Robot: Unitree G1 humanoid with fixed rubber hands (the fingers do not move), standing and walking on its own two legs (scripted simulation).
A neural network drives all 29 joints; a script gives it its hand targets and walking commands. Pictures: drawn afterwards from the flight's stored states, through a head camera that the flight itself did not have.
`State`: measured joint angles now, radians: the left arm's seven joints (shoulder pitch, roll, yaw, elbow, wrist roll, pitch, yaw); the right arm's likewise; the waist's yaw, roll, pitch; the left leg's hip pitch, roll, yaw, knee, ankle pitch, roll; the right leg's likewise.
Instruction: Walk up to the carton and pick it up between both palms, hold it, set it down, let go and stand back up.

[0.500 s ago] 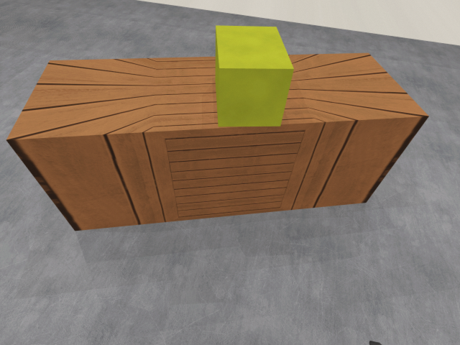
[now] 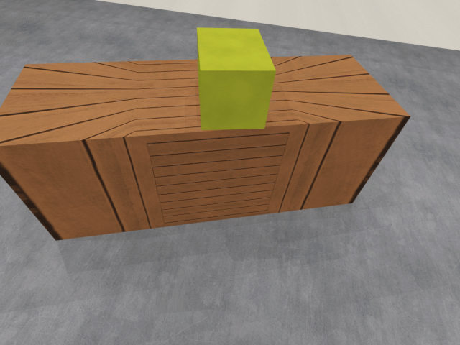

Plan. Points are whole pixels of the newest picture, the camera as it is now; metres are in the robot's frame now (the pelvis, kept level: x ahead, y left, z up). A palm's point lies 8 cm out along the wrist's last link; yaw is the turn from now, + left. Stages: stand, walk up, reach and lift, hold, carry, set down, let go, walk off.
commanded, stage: walk up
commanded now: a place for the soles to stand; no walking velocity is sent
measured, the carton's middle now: (230, 78) +0.99 -0.03 -0.06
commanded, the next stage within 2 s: none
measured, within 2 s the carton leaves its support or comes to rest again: neither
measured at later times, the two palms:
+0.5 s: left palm (83, 328) +0.20 +0.27 -0.14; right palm (422, 327) +0.18 -0.38 -0.10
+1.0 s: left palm (114, 298) +0.25 +0.23 -0.15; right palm (394, 241) +0.37 -0.42 -0.12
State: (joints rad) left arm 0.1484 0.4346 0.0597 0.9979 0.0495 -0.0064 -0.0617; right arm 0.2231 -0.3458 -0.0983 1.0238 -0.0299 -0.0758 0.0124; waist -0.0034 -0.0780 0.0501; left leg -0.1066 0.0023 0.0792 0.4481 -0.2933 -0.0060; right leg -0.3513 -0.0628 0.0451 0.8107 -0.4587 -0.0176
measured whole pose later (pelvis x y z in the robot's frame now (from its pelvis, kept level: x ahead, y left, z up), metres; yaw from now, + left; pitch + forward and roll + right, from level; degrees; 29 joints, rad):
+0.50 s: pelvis +0.12 -0.05 -0.03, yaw +3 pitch -6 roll +2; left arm 0.21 0.45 0.07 0.85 0.03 -0.01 -0.05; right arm 0.33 -0.39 -0.08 0.86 -0.01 -0.12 -0.01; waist 0.00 -0.12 0.10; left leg -0.29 0.00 0.09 0.81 -0.42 0.01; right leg -0.48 -0.03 0.04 1.21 -0.49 -0.01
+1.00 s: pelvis +0.24 -0.11 -0.05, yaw +7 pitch -4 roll +1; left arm 0.28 0.47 0.08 0.83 0.03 -0.02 -0.06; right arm 0.28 -0.41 -0.07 0.85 -0.02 -0.12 0.00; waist 0.06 -0.06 0.11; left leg -0.47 0.01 0.07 0.90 -0.34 0.04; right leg -0.40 -0.08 -0.11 0.98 -0.51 -0.04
